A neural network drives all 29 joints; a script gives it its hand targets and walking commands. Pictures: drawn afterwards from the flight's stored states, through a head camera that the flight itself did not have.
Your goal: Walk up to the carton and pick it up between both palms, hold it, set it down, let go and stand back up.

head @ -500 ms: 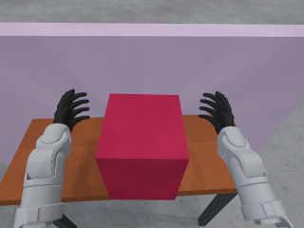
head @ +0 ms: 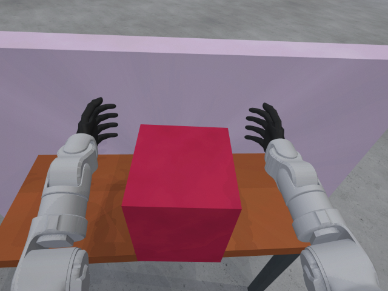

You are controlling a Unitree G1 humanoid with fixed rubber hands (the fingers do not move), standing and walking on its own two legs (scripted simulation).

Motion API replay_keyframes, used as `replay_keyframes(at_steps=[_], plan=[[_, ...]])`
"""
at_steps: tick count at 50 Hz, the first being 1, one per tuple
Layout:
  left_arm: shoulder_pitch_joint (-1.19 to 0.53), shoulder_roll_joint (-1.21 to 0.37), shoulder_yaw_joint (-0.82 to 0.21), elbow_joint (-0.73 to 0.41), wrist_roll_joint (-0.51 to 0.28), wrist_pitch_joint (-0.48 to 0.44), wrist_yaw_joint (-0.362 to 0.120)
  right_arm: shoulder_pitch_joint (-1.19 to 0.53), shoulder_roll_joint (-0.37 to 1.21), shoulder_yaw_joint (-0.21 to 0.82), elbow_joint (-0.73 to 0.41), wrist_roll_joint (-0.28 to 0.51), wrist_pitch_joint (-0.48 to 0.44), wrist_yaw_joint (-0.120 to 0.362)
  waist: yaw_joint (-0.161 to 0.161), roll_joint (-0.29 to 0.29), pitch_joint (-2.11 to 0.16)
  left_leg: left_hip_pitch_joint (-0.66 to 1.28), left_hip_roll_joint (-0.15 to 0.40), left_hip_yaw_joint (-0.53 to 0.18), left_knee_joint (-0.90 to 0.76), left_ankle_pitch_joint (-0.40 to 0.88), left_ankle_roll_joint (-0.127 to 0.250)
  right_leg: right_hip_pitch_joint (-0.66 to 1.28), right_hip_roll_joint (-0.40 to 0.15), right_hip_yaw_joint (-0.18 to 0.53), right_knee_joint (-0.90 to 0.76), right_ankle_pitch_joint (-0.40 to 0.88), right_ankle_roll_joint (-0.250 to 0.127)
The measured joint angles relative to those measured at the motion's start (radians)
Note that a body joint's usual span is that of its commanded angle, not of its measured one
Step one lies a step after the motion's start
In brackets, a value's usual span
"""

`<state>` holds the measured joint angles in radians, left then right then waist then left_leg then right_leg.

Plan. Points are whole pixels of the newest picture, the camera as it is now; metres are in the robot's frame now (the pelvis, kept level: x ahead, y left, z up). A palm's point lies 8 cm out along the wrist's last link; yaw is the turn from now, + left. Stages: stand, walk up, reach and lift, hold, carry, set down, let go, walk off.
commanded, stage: reach and lift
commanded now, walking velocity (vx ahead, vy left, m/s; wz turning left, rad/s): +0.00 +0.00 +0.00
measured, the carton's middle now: (181, 195) +0.35 +0.01 +0.00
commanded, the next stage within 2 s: none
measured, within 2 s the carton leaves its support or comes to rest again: neither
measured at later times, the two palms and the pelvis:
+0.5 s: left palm (107, 176) +0.38 +0.18 +0.04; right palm (252, 177) +0.37 -0.15 +0.04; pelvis -0.01 +0.00 -0.01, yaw +1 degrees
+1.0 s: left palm (120, 172) +0.39 +0.16 +0.04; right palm (245, 179) +0.37 -0.14 +0.04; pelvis -0.02 +0.01 -0.01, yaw +2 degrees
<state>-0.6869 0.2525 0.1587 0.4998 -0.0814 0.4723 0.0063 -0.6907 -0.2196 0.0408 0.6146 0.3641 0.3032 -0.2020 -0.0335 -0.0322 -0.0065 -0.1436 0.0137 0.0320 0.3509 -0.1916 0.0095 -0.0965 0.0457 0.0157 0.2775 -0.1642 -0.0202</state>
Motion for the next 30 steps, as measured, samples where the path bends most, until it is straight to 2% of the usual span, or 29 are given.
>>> replay_keyframes(at_steps=[5, 10, 13, 17, 21, 24, 30], plan=[[0.091, -0.051, 0.000, 0.030, 0.038, -0.114, -0.008, 0.091, 0.048, -0.006, 0.010, -0.052, -0.094, -0.002, 0.008, 0.000, 0.019, 0.009, 0.001, -0.002, 0.008, -0.008, -0.002, 0.011, 0.001, -0.002, 0.005, -0.007, -0.001], [0.145, -0.083, -0.015, 0.084, 0.042, -0.255, 0.008, 0.151, 0.098, -0.040, 0.033, -0.124, -0.197, 0.006, 0.022, 0.008, 0.022, -0.039, 0.003, -0.005, 0.031, -0.011, -0.003, -0.036, 0.003, -0.005, 0.027, -0.011, -0.001], [0.127, -0.089, -0.028, 0.164, 0.034, -0.342, 0.023, 0.143, 0.116, -0.068, 0.081, -0.166, -0.247, 0.015, 0.028, 0.013, 0.000, -0.090, 0.003, -0.008, 0.044, -0.008, -0.003, -0.087, 0.003, -0.009, 0.042, -0.010, -0.001], [0.072, -0.099, -0.030, 0.327, 0.035, -0.477, 0.036, 0.101, 0.127, -0.091, 0.201, -0.204, -0.325, 0.032, 0.026, 0.019, -0.050, -0.162, 0.001, -0.014, 0.064, -0.006, -0.001, -0.158, 0.001, -0.016, 0.065, -0.012, 0.000], [0.020, -0.110, -0.010, 0.508, 0.058, -0.618, 0.034, 0.056, 0.134, -0.091, 0.360, -0.213, -0.430, 0.047, 0.014, 0.022, -0.098, -0.226, -0.001, -0.022, 0.099, -0.016, 0.001, -0.219, -0.001, -0.025, 0.100, -0.025, 0.000], [-0.002, -0.118, 0.001, 0.604, 0.072, -0.697, 0.038, 0.036, 0.133, -0.080, 0.460, -0.200, -0.505, 0.056, 0.011, 0.021, -0.115, -0.264, -0.001, -0.026, 0.130, -0.026, 0.000, -0.255, -0.001, -0.030, 0.130, -0.037, 0.000], [0.002, -0.125, -0.037, 0.650, 0.038, -0.758, 0.067, 0.035, 0.120, -0.062, 0.506, -0.160, -0.563, 0.065, 0.016, 0.025, -0.132, -0.312, 0.001, -0.032, 0.169, -0.039, -0.001, -0.296, 0.001, -0.036, 0.156, -0.044, 0.001]])
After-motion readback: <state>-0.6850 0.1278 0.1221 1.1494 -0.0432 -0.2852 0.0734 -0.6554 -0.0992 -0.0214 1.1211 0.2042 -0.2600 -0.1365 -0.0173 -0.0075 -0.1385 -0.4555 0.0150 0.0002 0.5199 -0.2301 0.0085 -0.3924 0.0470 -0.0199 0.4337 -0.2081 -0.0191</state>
